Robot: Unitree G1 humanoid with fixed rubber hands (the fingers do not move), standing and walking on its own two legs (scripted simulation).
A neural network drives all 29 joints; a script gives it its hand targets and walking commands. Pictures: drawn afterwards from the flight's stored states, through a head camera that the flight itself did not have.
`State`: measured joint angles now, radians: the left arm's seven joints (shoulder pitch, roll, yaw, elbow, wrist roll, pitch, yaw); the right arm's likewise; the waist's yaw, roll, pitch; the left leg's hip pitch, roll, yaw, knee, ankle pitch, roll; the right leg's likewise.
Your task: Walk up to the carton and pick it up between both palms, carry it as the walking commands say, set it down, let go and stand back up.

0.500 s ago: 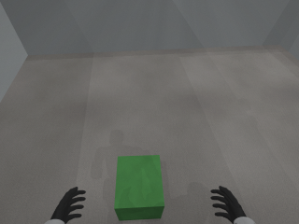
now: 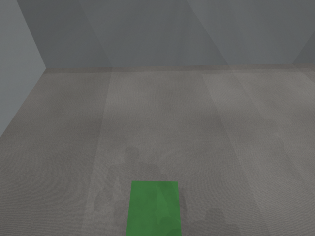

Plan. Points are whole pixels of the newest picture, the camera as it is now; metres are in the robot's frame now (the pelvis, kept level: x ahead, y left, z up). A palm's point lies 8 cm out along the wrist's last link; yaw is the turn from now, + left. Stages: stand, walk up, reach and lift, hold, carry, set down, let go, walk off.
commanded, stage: stand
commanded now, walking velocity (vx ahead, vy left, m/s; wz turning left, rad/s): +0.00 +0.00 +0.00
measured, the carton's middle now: (154, 217) +0.39 +0.01 -0.63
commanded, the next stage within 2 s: none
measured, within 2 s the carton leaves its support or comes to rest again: neither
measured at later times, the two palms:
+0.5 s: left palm out of the picture -0.03 +0.25 -0.13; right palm out of the picture +0.00 -0.25 -0.13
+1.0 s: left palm out of the picture -0.08 +0.22 -0.14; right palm out of the picture -0.06 -0.23 -0.14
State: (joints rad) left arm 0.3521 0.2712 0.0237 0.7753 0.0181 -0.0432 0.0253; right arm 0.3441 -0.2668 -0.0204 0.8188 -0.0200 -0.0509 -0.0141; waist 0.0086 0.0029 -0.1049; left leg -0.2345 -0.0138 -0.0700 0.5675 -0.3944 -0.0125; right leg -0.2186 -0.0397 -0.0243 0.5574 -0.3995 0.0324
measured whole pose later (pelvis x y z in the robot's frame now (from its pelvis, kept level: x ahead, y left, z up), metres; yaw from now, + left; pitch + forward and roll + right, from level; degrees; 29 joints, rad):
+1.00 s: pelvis -0.03 -0.01 +0.01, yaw +2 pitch -1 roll +0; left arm 0.38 0.18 -0.03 1.11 0.01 0.01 0.05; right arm 0.35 -0.17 0.03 1.14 -0.01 0.01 -0.05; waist 0.01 0.00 0.00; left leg -0.16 -0.01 -0.10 0.51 -0.32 -0.02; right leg -0.13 -0.04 -0.06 0.49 -0.33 0.02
